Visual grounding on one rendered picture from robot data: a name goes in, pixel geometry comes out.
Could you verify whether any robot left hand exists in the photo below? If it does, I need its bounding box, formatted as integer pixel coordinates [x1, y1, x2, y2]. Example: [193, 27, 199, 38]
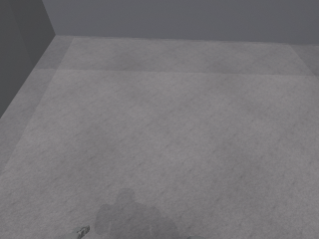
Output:
[65, 225, 91, 239]

